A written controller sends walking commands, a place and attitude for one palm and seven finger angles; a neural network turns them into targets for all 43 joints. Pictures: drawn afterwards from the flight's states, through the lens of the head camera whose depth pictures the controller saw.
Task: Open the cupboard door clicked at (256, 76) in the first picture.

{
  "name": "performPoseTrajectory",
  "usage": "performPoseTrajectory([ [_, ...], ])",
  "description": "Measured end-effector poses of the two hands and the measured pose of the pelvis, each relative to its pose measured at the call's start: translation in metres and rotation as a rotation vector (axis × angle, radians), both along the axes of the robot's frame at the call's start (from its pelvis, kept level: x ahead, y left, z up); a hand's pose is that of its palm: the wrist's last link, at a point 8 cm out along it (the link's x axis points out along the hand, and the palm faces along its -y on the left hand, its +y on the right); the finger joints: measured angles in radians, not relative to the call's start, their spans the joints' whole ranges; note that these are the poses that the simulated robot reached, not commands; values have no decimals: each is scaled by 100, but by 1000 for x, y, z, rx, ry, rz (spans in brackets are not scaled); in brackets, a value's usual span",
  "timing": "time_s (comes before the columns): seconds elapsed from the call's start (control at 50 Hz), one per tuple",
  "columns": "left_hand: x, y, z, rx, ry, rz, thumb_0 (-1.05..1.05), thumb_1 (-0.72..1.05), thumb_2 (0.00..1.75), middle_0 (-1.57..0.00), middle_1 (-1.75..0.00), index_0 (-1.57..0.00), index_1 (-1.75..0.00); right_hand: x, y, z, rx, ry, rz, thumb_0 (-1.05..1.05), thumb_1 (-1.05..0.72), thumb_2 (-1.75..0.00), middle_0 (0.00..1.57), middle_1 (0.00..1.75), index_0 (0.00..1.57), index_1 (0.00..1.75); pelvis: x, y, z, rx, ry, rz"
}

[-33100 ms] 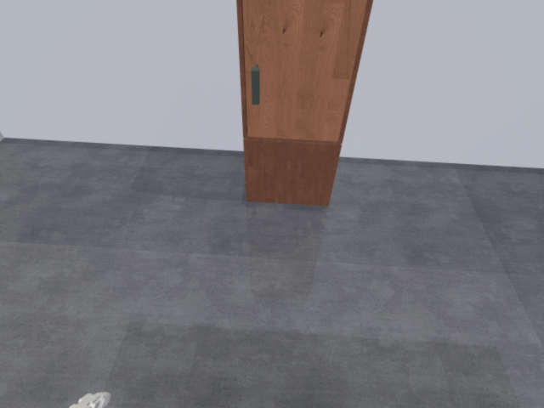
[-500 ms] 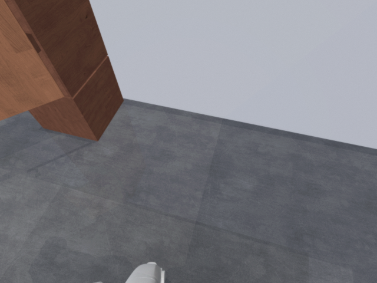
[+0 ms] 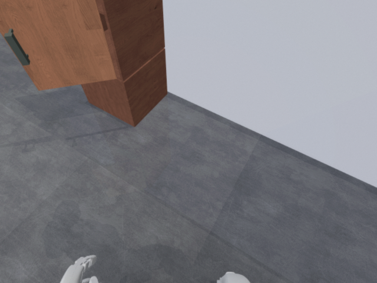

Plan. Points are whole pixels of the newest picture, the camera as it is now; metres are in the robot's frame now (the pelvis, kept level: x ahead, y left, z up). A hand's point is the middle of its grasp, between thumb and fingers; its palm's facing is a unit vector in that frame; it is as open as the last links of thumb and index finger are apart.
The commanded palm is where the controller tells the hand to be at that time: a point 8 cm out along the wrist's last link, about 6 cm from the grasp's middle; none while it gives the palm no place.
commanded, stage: turn to face it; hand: left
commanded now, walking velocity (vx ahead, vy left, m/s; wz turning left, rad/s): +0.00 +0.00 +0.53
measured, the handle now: (18, 46) +0.93 +0.74 -0.10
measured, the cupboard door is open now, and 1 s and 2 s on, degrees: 48 48 48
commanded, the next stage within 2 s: take the last steps up to it in 0.36 s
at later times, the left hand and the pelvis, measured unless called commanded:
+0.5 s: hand out of the picture -0.02 +0.14 -0.16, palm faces +0.31 -0.91 -0.26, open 7.3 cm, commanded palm none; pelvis +0.01 -0.06 +0.00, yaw +16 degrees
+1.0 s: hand out of the picture +0.09 +0.23 -0.16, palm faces +0.36 -0.91 -0.20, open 7.4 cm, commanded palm none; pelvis +0.08 +0.02 +0.00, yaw +21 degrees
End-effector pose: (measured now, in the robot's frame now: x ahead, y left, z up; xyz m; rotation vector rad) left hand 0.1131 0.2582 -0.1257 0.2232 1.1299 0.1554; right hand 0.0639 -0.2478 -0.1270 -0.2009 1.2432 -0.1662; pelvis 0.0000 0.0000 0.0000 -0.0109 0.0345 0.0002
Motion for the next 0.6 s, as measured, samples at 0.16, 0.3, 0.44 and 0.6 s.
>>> performPoseTrajectory([
  [0.16, -10, -44, 11, 45, -43, 49, 0, 91, 90, -20, -30, -20, -30, 0, -41, -31, 45, 74, 19, 1, -90, -90, 20, 30, 20, 30, 4, -40, -8, 29, -8, 99],
  [0.3, -61, -73, 17, 23, 32, 173, 0, 90, 90, -20, -30, -21, -30, 33, -59, -20, 50, 78, 107, 1, -91, -90, 20, 30, 20, 30, 11, -59, 4, 72, -27, 186],
  [0.44, -126, -80, 7, 3, 119, 314, 0, 92, 90, -20, -30, -21, -30, 85, -46, -13, 30, 34, 236, 1, -91, -90, 19, 30, 20, 30, 13, -63, 4, 71, -33, 256],
  [0.6, -203, -78, -19, -79, 257, 450, 0, 91, 90, -20, -30, -21, -30, 144, 15, 1, 23, -88, 398, 1, -91, -90, 19, 30, 20, 30, 13, -42, -5, 42, -32, 318],
])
